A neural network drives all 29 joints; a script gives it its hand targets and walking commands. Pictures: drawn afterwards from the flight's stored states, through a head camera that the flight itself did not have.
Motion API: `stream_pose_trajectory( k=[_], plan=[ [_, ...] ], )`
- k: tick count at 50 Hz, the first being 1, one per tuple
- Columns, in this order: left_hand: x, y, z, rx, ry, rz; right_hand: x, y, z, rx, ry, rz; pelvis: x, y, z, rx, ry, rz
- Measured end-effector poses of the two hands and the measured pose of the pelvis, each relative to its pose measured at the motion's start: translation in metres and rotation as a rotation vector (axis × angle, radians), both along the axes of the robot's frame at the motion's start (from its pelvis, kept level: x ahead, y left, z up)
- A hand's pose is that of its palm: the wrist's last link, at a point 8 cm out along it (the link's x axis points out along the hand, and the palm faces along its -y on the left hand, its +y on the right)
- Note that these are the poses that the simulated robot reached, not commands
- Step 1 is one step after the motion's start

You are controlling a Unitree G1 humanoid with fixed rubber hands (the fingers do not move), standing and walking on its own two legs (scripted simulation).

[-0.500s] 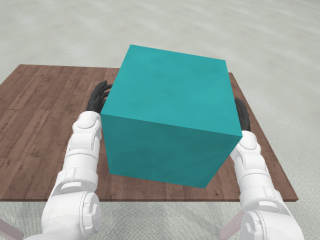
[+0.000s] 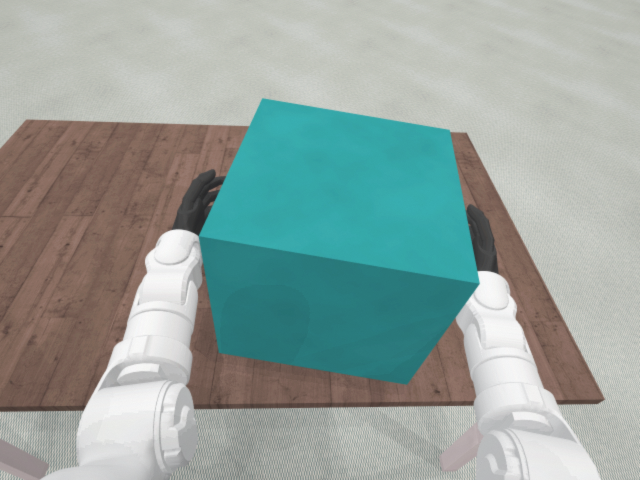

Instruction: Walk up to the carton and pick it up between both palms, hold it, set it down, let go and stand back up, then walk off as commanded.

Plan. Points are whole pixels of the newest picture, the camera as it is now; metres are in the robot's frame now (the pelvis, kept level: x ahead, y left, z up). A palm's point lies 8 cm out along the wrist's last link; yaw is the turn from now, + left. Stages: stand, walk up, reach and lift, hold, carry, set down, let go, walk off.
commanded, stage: set down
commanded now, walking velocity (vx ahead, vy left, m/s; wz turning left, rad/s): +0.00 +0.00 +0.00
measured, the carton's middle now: (334, 241) +0.44 -0.06 +0.05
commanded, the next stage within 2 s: none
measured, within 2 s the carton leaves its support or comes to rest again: rests again in 1.10 s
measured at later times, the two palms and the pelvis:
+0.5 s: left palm (196, 238) +0.42 +0.13 +0.09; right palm (475, 276) +0.33 -0.23 +0.07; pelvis -0.01 +0.00 +0.00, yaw +0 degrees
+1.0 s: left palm (203, 251) +0.42 +0.13 +0.06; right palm (475, 289) +0.33 -0.24 +0.05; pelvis -0.02 +0.00 +0.00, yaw -1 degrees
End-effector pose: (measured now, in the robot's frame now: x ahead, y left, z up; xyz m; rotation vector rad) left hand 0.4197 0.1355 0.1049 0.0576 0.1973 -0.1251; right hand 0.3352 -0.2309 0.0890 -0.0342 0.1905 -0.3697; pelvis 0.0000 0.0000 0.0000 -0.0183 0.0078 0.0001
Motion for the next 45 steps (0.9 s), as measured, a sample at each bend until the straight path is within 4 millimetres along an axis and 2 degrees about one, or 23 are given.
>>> stream_pose_trajectory(
  k=[14,45],
  plan=[
    [0.004,0.000,-0.011,-0.004,0.018,-0.009,0.000,0.000,-0.009,0.005,0.014,-0.010,-0.004,0.000,0.000,-0.001,0.037,-0.005],
    [-0.002,-0.006,-0.037,-0.013,0.030,-0.017,-0.009,-0.005,-0.031,0.008,0.024,-0.017,-0.018,0.001,-0.002,0.001,0.117,-0.012]
  ],
)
